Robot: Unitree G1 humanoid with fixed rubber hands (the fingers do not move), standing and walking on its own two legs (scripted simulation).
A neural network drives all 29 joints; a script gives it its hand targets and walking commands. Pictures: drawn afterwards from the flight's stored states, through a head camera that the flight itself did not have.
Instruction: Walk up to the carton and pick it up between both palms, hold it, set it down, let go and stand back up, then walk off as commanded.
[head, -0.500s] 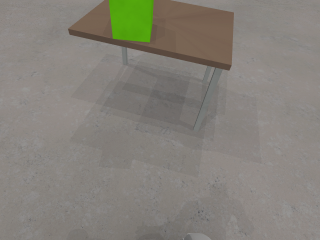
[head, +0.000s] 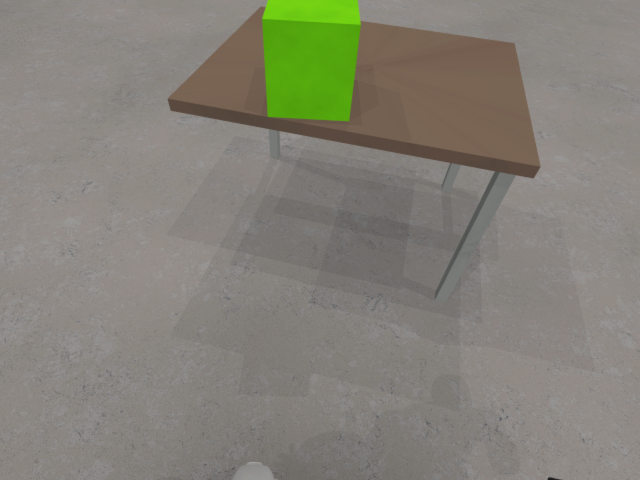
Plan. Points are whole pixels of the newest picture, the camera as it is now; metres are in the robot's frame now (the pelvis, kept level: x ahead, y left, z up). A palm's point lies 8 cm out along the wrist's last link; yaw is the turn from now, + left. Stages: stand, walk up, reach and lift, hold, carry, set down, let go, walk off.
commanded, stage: walk up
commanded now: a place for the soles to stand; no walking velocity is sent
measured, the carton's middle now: (311, 53) +1.07 +0.02 +0.03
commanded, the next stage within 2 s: none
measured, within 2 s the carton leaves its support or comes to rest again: neither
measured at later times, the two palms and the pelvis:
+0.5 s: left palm (68, 369) +0.30 +0.38 -0.11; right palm (471, 426) +0.21 -0.21 -0.11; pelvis +0.20 +0.09 +0.00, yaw -8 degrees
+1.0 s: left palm (49, 267) +0.48 +0.49 -0.11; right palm (391, 305) +0.39 -0.11 -0.07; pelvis +0.39 +0.20 +0.02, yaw -9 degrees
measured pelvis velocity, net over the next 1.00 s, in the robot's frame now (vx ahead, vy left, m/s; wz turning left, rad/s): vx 0.39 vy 0.20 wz -0.16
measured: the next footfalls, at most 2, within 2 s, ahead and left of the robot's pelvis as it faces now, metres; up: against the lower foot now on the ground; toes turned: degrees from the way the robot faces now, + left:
right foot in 0.48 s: +0.33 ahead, -0.03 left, +0.00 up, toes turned -6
left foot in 0.78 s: +0.43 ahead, +0.26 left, +0.00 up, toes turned -5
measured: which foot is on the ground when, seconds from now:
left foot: down 0.00-0.50, up 0.52-0.76, down 0.78-1.00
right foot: down 0.00-0.02, up 0.04-0.46, down 0.48-0.80, up 0.82-1.00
